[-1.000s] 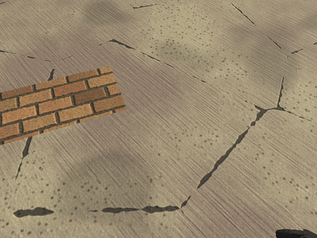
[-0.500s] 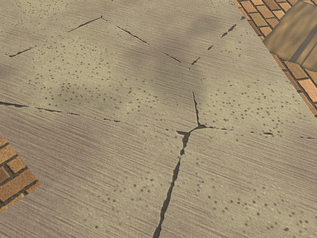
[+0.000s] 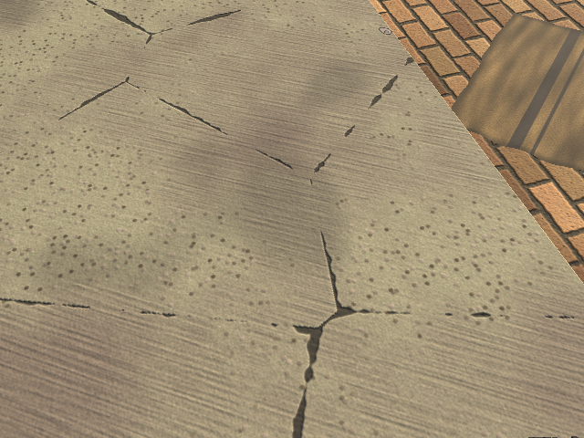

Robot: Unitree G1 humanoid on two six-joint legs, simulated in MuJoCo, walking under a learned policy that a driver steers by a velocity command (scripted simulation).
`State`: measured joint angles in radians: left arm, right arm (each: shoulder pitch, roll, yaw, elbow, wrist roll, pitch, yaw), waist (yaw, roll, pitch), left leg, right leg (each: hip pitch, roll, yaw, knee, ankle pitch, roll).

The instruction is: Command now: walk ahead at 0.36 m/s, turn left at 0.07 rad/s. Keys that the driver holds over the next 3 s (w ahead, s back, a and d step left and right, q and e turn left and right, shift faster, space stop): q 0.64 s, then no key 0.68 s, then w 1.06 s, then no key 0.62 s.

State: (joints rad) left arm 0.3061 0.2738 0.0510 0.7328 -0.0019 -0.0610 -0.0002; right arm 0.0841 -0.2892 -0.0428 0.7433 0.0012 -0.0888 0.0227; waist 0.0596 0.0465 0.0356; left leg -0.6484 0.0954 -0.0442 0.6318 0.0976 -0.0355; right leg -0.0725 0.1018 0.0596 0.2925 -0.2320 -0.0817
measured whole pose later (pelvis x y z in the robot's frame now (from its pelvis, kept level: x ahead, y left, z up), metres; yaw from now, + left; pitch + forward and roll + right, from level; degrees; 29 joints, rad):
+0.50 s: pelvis +0.17 +0.03 -0.01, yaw +14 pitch +3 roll -1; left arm 0.14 0.29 0.05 0.70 0.01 0.00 0.04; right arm 0.18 -0.31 -0.07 0.68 0.01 0.03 -0.02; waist -0.03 0.00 0.04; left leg -0.40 -0.13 -0.16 0.47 -0.10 0.05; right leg -0.49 0.01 0.13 0.75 -0.32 0.07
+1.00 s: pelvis +0.19 +0.02 -0.01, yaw +25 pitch +0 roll +0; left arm 0.19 0.26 0.04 0.75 0.01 0.00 0.01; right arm 0.18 -0.25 -0.04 0.69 -0.01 0.06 -0.01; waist 0.03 -0.02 0.03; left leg -0.22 -0.02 -0.03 0.49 -0.28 0.00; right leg -0.28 -0.06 0.00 0.53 -0.26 0.04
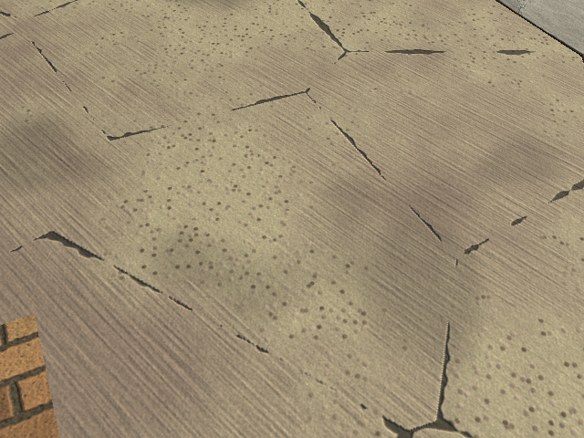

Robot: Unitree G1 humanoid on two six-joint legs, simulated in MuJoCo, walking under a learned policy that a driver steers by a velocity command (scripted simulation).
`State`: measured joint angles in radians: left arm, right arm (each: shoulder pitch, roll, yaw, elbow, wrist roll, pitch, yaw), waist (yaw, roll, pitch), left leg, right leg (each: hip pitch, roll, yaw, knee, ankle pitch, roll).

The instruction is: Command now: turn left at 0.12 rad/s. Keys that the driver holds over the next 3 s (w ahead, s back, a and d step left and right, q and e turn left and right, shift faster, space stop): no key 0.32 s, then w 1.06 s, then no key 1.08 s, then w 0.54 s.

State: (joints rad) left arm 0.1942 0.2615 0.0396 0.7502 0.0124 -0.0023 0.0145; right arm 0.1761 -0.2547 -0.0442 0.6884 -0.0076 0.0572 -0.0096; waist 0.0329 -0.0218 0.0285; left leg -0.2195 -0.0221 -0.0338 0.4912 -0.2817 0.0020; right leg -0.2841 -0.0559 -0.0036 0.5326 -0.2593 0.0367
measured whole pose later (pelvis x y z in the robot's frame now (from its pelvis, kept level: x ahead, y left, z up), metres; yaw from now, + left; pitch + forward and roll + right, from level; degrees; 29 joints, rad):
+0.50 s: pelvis +0.03 +0.00 +0.00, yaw +0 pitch +0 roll +1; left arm 0.26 0.28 0.06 0.91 -0.03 -0.04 0.02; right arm 0.29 -0.25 -0.05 0.83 0.01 -0.01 -0.02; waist -0.01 0.00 -0.01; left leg -0.15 -0.03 -0.04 0.47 -0.33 0.03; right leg -0.31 -0.03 -0.02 0.72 -0.46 -0.02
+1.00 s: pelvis +0.22 -0.03 +0.00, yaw +0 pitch +2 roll +0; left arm 0.47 0.22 0.02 1.00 -0.01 -0.07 0.01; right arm -0.02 -0.24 -0.04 0.74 0.03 -0.08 0.05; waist 0.10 0.04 0.04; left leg -0.62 0.04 0.03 0.54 0.05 0.03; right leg 0.17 0.04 -0.03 0.13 -0.33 -0.05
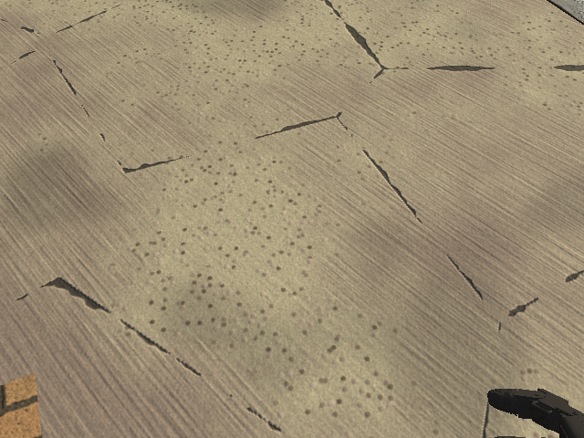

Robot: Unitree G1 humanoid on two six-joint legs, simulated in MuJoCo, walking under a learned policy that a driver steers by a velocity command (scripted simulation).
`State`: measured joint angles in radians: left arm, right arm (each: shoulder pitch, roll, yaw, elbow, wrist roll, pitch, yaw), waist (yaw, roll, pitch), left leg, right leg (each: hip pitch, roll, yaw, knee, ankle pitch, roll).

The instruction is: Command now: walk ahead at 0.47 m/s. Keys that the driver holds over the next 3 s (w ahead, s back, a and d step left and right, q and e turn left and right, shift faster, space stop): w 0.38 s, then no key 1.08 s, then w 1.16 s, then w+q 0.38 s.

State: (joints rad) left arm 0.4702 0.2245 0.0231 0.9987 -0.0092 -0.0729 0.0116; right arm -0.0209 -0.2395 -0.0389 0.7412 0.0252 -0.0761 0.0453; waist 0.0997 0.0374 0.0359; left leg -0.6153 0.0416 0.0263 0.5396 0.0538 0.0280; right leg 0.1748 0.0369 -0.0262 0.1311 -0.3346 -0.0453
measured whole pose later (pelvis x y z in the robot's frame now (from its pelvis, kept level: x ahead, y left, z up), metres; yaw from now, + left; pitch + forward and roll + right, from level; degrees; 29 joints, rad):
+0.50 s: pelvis +0.29 +0.01 +0.01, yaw +0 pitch +1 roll +3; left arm 0.05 0.26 0.04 0.81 0.00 -0.09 -0.02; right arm 0.34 -0.26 -0.05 0.96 0.01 -0.08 0.00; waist -0.08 -0.04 0.03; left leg 0.01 -0.08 0.04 0.23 -0.26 0.04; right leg -0.62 -0.10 0.04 0.55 0.11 0.00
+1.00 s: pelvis +0.44 -0.02 +0.00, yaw +0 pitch +0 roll -1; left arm 0.14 0.23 0.02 0.94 0.02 -0.02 0.01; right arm 0.22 -0.24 -0.03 1.01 -0.01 0.01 -0.04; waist 0.00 -0.01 0.01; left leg -0.24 0.04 -0.02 0.53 -0.28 -0.03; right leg -0.29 0.02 -0.05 0.46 -0.16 -0.03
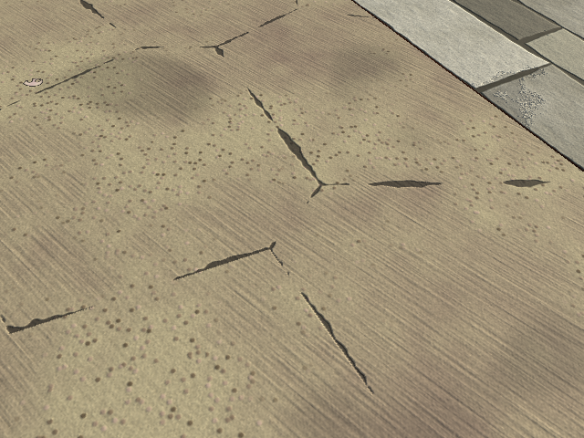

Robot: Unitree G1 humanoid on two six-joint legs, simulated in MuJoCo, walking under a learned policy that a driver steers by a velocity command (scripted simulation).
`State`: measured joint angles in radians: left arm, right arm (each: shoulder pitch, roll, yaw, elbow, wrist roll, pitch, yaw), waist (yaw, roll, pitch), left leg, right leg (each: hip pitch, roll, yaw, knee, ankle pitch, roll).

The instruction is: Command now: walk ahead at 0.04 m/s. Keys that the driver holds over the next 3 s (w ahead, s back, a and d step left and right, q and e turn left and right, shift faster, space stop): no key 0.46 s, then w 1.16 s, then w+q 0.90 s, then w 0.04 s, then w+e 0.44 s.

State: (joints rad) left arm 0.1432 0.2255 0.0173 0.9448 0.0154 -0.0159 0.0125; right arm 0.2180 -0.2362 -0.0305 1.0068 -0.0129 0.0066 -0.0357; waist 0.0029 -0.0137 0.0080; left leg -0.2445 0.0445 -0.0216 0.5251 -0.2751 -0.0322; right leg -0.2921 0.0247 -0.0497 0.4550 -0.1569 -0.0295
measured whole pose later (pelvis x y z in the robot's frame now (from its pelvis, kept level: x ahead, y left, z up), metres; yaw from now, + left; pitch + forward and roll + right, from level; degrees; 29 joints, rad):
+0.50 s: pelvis +0.04 +0.01 +0.00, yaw +0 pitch -1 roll +0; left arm 0.14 0.23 0.03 1.06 0.00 0.01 0.03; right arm 0.20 -0.22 -0.02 1.09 0.00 0.00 -0.04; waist 0.00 0.00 0.03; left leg -0.14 0.02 0.00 0.48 -0.32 -0.01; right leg -0.23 0.00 -0.03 0.49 -0.23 -0.01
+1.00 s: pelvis +0.18 -0.01 +0.01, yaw -1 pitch +1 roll +0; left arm 0.45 0.18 0.02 1.10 0.00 -0.08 0.00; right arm 0.08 -0.25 -0.06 0.95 0.03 -0.09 0.02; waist 0.07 0.02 0.01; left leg -0.64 0.09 0.02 0.86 -0.13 0.02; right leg 0.05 0.03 -0.03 0.22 -0.30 -0.04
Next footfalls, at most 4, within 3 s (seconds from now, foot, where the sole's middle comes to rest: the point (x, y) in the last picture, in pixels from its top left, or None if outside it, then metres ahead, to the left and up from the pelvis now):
1.18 left None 0.48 0.13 -0.77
1.74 right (341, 335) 0.79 -0.11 -0.77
2.28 left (232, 257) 1.04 0.18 -0.77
2.80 right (252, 172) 1.40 0.14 -0.77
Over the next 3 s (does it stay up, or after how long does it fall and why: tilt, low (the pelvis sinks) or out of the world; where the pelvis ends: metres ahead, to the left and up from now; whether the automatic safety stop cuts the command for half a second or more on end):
stays up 1.31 0.18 0.01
